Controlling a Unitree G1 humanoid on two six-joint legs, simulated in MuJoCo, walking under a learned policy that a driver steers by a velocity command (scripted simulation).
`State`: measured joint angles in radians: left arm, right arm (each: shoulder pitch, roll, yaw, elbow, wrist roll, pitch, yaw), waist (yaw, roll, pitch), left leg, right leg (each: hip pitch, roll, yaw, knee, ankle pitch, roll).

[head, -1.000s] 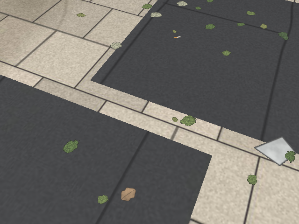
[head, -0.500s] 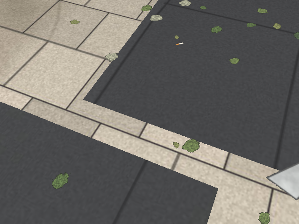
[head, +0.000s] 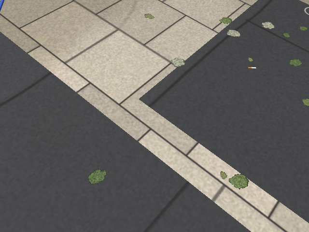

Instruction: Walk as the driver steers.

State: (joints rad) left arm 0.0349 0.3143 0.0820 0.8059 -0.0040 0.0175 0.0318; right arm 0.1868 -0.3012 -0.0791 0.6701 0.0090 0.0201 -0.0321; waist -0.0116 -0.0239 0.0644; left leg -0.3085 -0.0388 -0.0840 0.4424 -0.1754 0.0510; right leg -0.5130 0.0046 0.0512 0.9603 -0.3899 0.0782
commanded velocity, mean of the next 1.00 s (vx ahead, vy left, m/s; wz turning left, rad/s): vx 0.21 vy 0.00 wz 0.45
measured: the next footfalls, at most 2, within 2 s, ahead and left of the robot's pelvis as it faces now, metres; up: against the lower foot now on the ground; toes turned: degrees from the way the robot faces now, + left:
right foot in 0.22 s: +0.07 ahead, -0.15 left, +0.00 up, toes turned +13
left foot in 0.66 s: +0.02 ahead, +0.13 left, +0.00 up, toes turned +27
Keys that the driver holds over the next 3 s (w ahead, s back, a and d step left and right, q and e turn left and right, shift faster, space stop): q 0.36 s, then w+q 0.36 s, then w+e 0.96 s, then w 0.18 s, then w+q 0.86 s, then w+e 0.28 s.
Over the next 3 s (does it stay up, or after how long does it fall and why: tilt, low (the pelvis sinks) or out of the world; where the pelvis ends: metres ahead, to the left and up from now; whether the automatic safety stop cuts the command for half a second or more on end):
stays up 1.20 0.37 0.00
